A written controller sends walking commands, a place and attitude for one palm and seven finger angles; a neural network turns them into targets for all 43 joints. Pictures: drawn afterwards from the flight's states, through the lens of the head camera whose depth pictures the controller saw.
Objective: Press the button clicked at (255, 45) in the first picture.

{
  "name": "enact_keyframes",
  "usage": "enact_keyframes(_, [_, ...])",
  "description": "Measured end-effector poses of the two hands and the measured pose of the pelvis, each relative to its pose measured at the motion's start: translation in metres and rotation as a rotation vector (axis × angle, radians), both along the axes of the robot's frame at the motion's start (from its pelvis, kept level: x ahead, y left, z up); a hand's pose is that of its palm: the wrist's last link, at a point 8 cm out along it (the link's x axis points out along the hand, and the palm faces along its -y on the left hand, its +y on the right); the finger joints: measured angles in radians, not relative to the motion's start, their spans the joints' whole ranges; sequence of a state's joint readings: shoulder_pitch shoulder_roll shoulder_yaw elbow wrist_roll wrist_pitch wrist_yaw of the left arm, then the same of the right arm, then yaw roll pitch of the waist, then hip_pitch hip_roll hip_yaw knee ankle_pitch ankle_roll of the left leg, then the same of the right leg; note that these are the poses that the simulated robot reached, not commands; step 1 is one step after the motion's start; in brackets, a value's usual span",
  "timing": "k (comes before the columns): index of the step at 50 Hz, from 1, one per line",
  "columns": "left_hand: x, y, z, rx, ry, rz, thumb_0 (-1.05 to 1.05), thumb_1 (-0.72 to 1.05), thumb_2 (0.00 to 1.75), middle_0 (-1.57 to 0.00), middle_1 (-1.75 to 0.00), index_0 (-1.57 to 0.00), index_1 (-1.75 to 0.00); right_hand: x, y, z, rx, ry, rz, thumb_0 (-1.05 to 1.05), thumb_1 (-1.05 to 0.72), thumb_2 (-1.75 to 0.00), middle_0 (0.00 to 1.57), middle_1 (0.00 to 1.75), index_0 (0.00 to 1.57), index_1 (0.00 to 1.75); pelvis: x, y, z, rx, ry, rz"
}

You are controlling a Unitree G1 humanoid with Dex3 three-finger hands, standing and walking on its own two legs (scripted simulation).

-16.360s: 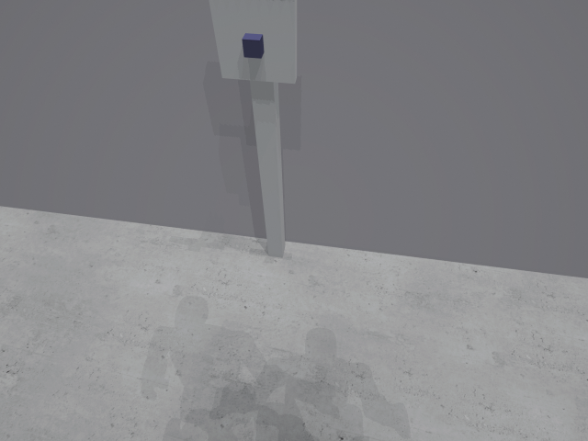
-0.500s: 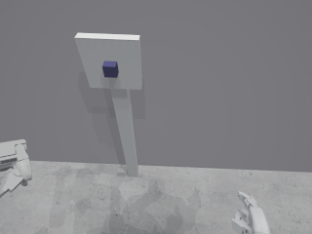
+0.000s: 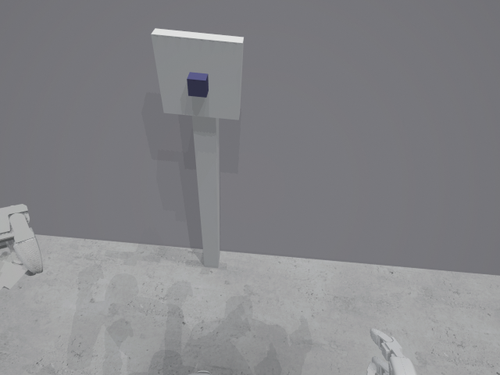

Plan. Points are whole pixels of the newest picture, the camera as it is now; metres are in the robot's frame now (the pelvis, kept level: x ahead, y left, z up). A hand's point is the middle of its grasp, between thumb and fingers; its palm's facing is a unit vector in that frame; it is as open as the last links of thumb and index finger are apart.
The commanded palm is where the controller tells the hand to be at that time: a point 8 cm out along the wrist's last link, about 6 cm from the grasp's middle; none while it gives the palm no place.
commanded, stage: step back with the hand held close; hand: left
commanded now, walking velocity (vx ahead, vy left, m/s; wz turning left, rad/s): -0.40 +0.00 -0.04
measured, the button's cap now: (198, 84) +0.65 +0.15 +0.14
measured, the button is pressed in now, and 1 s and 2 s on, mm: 0 0 0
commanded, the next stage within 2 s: stop stepping back and stand still in 0.18 s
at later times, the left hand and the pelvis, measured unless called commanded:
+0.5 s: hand out of the picture +0.06 +0.21 +0.18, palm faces +0.29 -0.82 -0.49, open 3.1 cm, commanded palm +0.03 +0.25 +0.19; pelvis -0.12 -0.02 +0.01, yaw -4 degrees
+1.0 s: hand out of the picture +0.00 +0.22 +0.18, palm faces +0.38 -0.81 -0.46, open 3.1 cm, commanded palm -0.04 +0.26 +0.19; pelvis -0.19 -0.02 +0.01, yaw -3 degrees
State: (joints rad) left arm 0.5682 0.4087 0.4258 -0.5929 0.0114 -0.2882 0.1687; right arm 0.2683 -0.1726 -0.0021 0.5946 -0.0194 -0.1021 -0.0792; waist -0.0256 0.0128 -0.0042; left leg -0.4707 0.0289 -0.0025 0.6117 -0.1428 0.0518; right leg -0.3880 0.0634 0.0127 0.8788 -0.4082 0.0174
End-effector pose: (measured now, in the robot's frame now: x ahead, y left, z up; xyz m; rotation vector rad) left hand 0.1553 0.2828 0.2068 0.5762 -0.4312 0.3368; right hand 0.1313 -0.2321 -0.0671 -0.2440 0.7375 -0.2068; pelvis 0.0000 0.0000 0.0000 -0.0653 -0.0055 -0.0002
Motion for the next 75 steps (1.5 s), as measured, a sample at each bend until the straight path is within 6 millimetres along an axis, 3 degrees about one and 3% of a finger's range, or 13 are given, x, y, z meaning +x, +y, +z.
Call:
enact_keyframes(3, [-0.012, -0.003, -0.003, -0.015, 0.029, 0.010, 0.01, 0.89, 0.90, -1.31, -1.50, -1.31, -1.50, -0.008, 0.001, 0.001, 0.022, -0.007, 0.016, 0.02, -0.90, -0.90, 0.20, 0.30, 0.21, 0.30, -0.011, -0.006, 0.002, 0.009, 0.038, -0.021])
enact_keyframes(8, [-0.022, -0.030, -0.017, -0.068, 0.109, -0.069, 0.01, 0.89, 0.90, -1.31, -1.50, -1.31, -1.50, -0.020, -0.006, -0.006, 0.031, 0.014, 0.052, 0.02, -0.90, -0.90, 0.21, 0.30, 0.21, 0.30, -0.042, -0.013, 0.003, 0.018, 0.057, -0.062])
enact_keyframes(16, [-0.045, -0.035, -0.002, -0.012, 0.090, -0.167, 0.01, 0.89, 0.90, -1.31, -1.50, -1.31, -1.50, -0.047, -0.020, 0.018, -0.016, -0.042, 0.003, 0.02, -0.90, -0.90, 0.20, 0.30, 0.21, 0.30, -0.074, -0.016, 0.008, 0.045, 0.026, -0.075])
enact_keyframes(21, [-0.086, -0.037, -0.002, 0.006, 0.148, -0.125, 0.01, 0.89, 0.90, -1.31, -1.50, -1.31, -1.50, -0.074, -0.029, 0.027, 0.007, -0.141, -0.007, 0.02, -0.90, -0.90, 0.20, 0.30, 0.21, 0.30, -0.107, -0.019, 0.006, 0.039, -0.001, -0.065])
enact_keyframes(25, [-0.127, -0.034, -0.003, -0.027, 0.173, -0.065, 0.01, 0.89, 0.90, -1.31, -1.50, -1.31, -1.50, -0.107, -0.036, 0.022, -0.001, -0.072, -0.020, 0.01, -0.90, -0.90, 0.20, 0.30, 0.21, 0.30, -0.123, -0.020, 0.011, 0.077, 0.002, -0.077])
enact_keyframes(28, [-0.145, -0.024, -0.006, -0.089, 0.127, 0.001, 0.01, 0.89, 0.90, -1.31, -1.50, -1.31, -1.50, -0.132, -0.038, 0.021, -0.031, -0.007, -0.028, 0.02, -0.90, -0.90, 0.20, 0.30, 0.21, 0.30, -0.129, -0.020, 0.016, 0.086, 0.017, -0.082])
enact_keyframes(35, [-0.146, -0.016, -0.022, -0.171, 0.039, 0.021, 0.01, 0.89, 0.90, -1.31, -1.50, -1.31, -1.50, -0.168, -0.030, 0.007, -0.054, -0.007, -0.026, 0.02, -0.90, -0.90, 0.20, 0.30, 0.21, 0.30, -0.159, -0.010, 0.005, 0.080, -0.006, -0.041])
enact_keyframes(42, [-0.167, -0.047, 0.000, 0.008, 0.071, -0.094, 0.01, 0.89, 0.90, -1.31, -1.50, -1.31, -1.50, -0.192, -0.016, -0.006, 0.069, -0.038, -0.019, 0.02, -0.90, -0.90, 0.20, 0.30, 0.21, 0.30, -0.176, -0.023, 0.001, 0.076, -0.036, -0.048])
enact_keyframes(47, [-0.187, -0.036, 0.001, -0.006, 0.098, -0.046, 0.01, 0.89, 0.90, -1.31, -1.50, -1.31, -1.50, -0.207, -0.023, -0.011, 0.057, 0.048, -0.024, 0.02, -0.90, -0.90, 0.21, 0.30, 0.21, 0.30, -0.186, -0.020, 0.009, 0.089, -0.018, -0.049])
enact_keyframes(53, [-0.199, -0.015, -0.015, -0.097, 0.118, 0.031, 0.01, 0.89, 0.90, -1.31, -1.50, -1.31, -1.50, -0.211, -0.031, 0.003, -0.036, 0.018, -0.020, 0.02, -0.90, -0.90, 0.21, 0.30, 0.21, 0.30, -0.194, -0.010, 0.009, 0.071, -0.005, -0.050])
enact_keyframes(62, [-0.206, -0.030, -0.002, -0.031, 0.063, -0.007, 0.01, 0.89, 0.90, -1.31, -1.50, -1.31, -1.50, -0.203, -0.020, 0.006, 0.038, -0.070, 0.003, 0.02, -0.90, -0.90, 0.20, 0.30, 0.21, 0.30, -0.201, -0.020, 0.006, 0.075, -0.042, -0.026])
enact_keyframes(67, [-0.209, -0.034, -0.011, -0.040, 0.106, 0.016, 0.01, 0.89, 0.90, -1.31, -1.50, -1.31, -1.50, -0.197, -0.022, -0.009, 0.055, -0.013, 0.038, 0.02, -0.90, -0.90, 0.20, 0.30, 0.21, 0.30, -0.208, -0.026, 0.001, 0.064, -0.037, -0.016])
enact_keyframes(75, [-0.213, -0.029, -0.013, -0.077, 0.112, 0.011, 0.01, 0.89, 0.90, -1.31, -1.50, -1.31, -1.50, -0.196, -0.026, 0.001, -0.015, 0.004, 0.035, 0.02, -0.90, -0.90, 0.20, 0.30, 0.21, 0.30, -0.201, -0.018, 0.005, 0.059, -0.011, -0.004])
